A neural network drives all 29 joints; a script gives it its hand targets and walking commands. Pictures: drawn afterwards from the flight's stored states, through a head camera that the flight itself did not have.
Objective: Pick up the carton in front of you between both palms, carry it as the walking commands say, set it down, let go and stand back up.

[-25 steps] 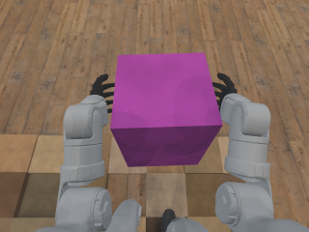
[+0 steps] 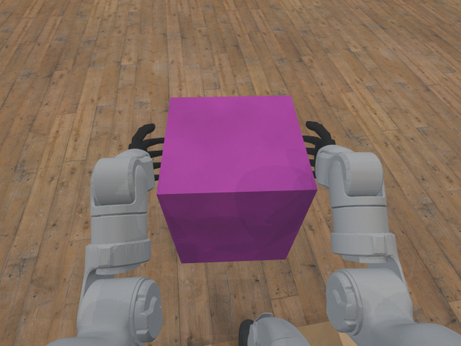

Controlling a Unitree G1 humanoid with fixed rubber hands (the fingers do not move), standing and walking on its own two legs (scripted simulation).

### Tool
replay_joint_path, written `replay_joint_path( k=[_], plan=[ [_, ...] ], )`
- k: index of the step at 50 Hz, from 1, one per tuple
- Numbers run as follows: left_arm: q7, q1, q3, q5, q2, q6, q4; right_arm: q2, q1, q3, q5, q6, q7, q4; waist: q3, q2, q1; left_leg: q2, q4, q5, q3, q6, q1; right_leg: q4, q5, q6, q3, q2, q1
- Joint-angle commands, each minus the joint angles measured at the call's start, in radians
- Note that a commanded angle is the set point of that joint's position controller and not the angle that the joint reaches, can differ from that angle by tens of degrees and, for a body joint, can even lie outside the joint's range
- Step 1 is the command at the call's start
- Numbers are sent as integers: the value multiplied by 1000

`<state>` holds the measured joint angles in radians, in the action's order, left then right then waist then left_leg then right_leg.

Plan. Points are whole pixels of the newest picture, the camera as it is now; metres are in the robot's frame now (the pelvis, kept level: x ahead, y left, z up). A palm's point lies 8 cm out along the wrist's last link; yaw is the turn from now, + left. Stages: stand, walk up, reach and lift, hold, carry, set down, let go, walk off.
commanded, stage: carry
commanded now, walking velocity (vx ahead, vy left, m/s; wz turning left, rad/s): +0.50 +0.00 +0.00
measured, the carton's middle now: (232, 184) +0.38 -0.02 +0.05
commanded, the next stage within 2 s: none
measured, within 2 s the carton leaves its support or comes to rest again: neither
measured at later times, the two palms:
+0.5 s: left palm (145, 46) +0.75 +0.16 +0.13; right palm (268, 43) +0.75 -0.14 +0.13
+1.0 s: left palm (173, 12) +1.04 +0.11 +0.09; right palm (264, 11) +1.05 -0.19 +0.08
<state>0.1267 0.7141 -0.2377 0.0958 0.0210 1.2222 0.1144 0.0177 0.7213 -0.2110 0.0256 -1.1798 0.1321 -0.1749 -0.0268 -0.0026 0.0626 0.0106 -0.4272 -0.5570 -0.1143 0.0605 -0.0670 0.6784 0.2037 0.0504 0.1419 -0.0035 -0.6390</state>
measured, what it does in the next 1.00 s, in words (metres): walks ahead: right foot, then left foot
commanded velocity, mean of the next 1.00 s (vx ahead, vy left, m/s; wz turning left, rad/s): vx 0.50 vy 0.00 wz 0.00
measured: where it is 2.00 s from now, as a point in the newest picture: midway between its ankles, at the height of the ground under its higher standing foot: (212, 144)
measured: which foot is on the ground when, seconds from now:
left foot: down 0.00-0.06, up 0.08-0.46, down 0.48-0.94, up 0.96-1.00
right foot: up 0.00-0.02, down 0.04-0.50, up 0.52-0.90, down 0.92-1.00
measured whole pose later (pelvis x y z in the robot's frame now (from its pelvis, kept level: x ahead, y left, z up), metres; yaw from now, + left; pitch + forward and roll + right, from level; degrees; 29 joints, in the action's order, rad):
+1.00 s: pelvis +0.73 -0.04 -0.01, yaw +1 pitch +5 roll +0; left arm 0.11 0.41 -0.20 0.12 0.15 1.16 -0.16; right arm -0.08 0.43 -0.22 0.07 -1.17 0.11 0.14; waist -0.03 -0.02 0.00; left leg -0.01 -1.05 -0.46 -0.03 0.00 -0.31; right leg 0.48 0.13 0.09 0.18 0.01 -0.44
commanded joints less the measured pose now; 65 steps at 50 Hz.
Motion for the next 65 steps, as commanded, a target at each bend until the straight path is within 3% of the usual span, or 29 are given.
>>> replay_joint_path(
  k=[1,2,3,4,5,7,9,14,19,22,23,24,25,26,27,28,30,33,36,41,44,45,46,47,48,51,53,57,65],
  plan=[
    [-188,631,608,-382,1031,-22,-61,-1132,688,608,-446,-12,-272,138,-502,-152,-162,-156,-320,1188,-27,2,3,-163,-170,26,107,-78,614],
    [-200,656,620,-413,1042,-18,-98,-1107,718,606,-428,-15,-265,167,-512,-50,-212,-99,-550,864,3,-6,-204,-166,-119,18,21,-16,810],
    [-211,691,628,-442,1050,-11,-122,-1091,718,600,-411,-26,-257,176,-506,103,-199,13,-759,157,35,-12,-424,-137,-171,59,-247,153,924],
    [-216,709,640,-463,1020,-10,-125,-1072,708,583,-400,-42,-245,191,-572,285,-141,106,-970,43,120,-11,-613,-255,-161,219,-705,317,984],
    [-225,760,660,-496,1051,1,-161,-1031,727,564,-368,-51,-226,199,-539,213,-136,32,-1057,79,166,10,-672,-276,-123,244,-679,345,959],
    [-241,832,684,-555,1082,16,-206,-996,719,542,-331,-65,-200,214,-468,45,-116,-27,-969,136,156,-2,-677,-271,-212,210,-535,296,807],
    [-251,863,696,-589,1103,26,-198,-989,690,521,-296,-72,-185,191,-446,4,-111,-65,-813,159,149,-19,-646,-278,-232,185,-445,284,724],
    [-274,797,656,-567,1129,12,-61,-1031,634,525,-259,-60,-191,64,-439,91,-142,-48,-514,313,75,-33,-716,-242,-511,170,-295,236,799],
    [-284,798,630,-530,1151,-34,-8,-1088,722,561,-301,-26,-211,67,-363,107,-158,-11,-165,619,-2,-17,-554,-253,-507,131,-151,158,718],
    [-267,751,617,-505,1134,-41,7,-1093,723,568,-327,-20,-221,52,-350,95,-142,47,-34,718,-69,13,-389,-158,-651,80,-70,114,711],
    [-261,724,607,-493,1118,-41,29,-1088,687,558,-326,-21,-225,20,-372,95,-111,69,23,745,-94,22,-271,-53,-714,53,-37,98,691],
    [-256,706,593,-476,1102,-41,53,-1084,650,543,-324,-20,-230,-15,-419,76,-54,49,55,811,-93,27,-74,104,-667,21,5,77,613],
    [-253,684,579,-460,1083,-43,77,-1071,617,521,-323,-19,-237,-45,-475,-4,-18,-101,-25,1032,65,37,154,299,-343,-10,-6,43,414],
    [-253,696,568,-459,1114,-34,113,-1050,622,496,-310,-12,-238,-73,-591,-236,-9,-364,-193,1441,413,212,527,580,336,-48,-96,-62,47],
    [-248,661,545,-446,1111,-32,145,-1054,578,485,-316,-7,-240,-108,-652,-271,40,-417,-134,1156,590,316,629,795,417,-50,-168,-78,-166],
    [-244,685,551,-442,1120,-36,119,-1088,591,496,-335,6,-246,-86,-633,-196,45,-383,-98,920,590,310,563,816,353,-25,-194,-33,-233],
    [-227,749,563,-446,1140,-54,36,-1178,766,559,-417,26,-253,65,-546,-45,11,-344,-33,797,505,228,366,688,241,-8,-196,28,-210],
    [-195,728,574,-432,1131,-65,-56,-1235,867,633,-497,35,-250,211,-511,-47,-10,-300,38,613,402,183,175,540,197,-21,-166,64,-107],
    [-174,632,594,-394,1114,-66,-106,-1238,781,654,-501,27,-251,247,-499,-95,-1,-277,44,746,306,179,194,335,161,-43,-116,66,-118],
    [-181,473,672,-355,1105,-65,-193,-1214,563,694,-439,17,-268,284,-436,-118,-17,-188,28,1043,99,77,210,-90,-139,-52,5,4,67],
    [-209,369,728,-361,1103,-56,-253,-1159,388,707,-371,10,-270,320,-466,-140,-49,-159,-125,1189,3,1,195,-333,-318,-32,87,-48,369],
    [-220,344,745,-369,1101,-53,-278,-1138,345,719,-358,7,-272,339,-504,-127,-63,-145,-234,1105,-23,-27,99,-357,-346,-15,80,-22,568],
    [-229,294,757,-370,1089,-48,-303,-1108,324,730,-350,3,-274,363,-547,-60,-86,-133,-387,780,3,-49,-89,-295,-382,11,-103,136,781],
    [-233,293,755,-356,1043,-46,-305,-1128,314,749,-358,-10,-278,378,-658,176,-85,-31,-644,311,43,-81,-412,-223,-585,172,-510,413,1111],
    [-237,226,765,-358,1044,-42,-294,-1095,271,745,-350,-19,-282,388,-657,267,-97,35,-823,22,75,-78,-598,-282,-541,250,-638,454,1155],
    [-257,243,813,-398,1078,-36,-418,-1111,248,770,-345,-12,-283,426,-494,60,-88,-78,-694,156,121,-59,-664,-338,-514,133,-405,358,959],
    [-270,252,839,-422,1072,-34,-467,-1111,216,788,-335,-3,-274,451,-461,89,-82,-80,-542,192,92,-70,-574,-390,-428,91,-305,319,845],
    [-303,77,835,-421,1044,-17,-420,-1082,38,792,-266,-5,-254,439,-408,153,-79,-68,-335,275,16,-84,-548,-430,-372,93,-176,273,782],
    [-320,-54,810,-389,1013,-1,-419,-1072,-54,797,-288,-40,-290,481,-181,166,-84,-66,-68,515,-76,-62,-432,-457,-337,37,-55,245,661]
  ],
)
